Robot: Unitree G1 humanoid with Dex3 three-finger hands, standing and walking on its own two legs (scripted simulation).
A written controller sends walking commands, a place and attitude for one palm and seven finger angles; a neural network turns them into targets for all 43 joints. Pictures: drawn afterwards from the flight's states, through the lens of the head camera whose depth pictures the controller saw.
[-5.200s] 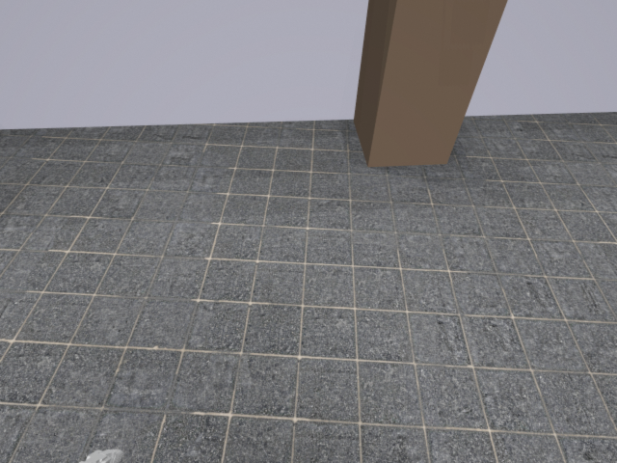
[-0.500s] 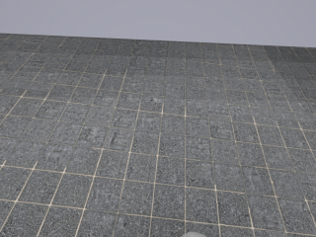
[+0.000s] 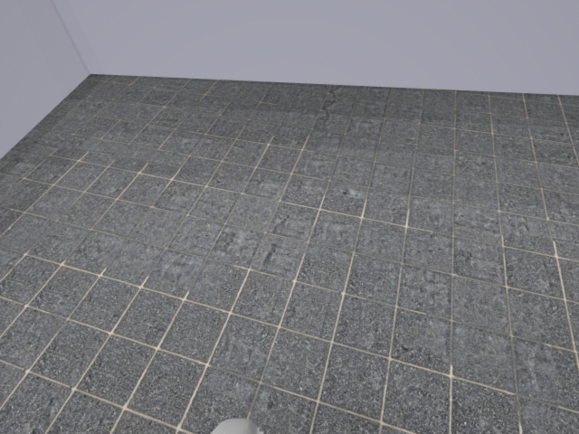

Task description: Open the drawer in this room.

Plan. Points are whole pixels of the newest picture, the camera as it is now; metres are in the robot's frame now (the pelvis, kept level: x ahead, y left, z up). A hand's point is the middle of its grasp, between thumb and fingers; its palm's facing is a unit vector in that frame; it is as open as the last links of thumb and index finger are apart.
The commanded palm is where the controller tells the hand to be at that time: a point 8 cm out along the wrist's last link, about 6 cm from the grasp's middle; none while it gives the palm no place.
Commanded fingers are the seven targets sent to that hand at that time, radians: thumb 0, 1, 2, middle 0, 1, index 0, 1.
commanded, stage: turn or walk to find it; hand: left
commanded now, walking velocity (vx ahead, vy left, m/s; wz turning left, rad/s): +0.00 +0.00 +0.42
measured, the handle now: out of the picture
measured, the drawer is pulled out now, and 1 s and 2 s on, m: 0.00 0.00 0.00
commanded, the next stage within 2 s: none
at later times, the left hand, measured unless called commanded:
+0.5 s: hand out of the picture +0.01 +0.26 -0.17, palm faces +0.23 -0.94 -0.25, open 7.4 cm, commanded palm none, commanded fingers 0.00 0.90 0.90 -0.20 -0.30 -0.20 -0.30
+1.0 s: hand out of the picture -0.07 +0.23 -0.18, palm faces +0.43 -0.88 -0.22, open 7.4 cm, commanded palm none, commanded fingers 0.00 0.90 0.90 -0.20 -0.30 -0.20 -0.30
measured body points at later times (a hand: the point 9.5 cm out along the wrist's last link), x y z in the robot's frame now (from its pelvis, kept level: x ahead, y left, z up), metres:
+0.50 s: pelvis -0.02 +0.04 +0.00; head +0.01 +0.06 +0.45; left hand +0.00 +0.31 -0.15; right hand +0.11 -0.18 -0.14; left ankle -0.03 +0.14 -0.74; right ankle +0.00 -0.11 -0.69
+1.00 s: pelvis -0.04 +0.03 -0.01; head -0.02 +0.05 +0.44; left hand -0.09 +0.27 -0.16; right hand +0.12 -0.19 -0.15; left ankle -0.09 +0.14 -0.73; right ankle +0.01 -0.09 -0.74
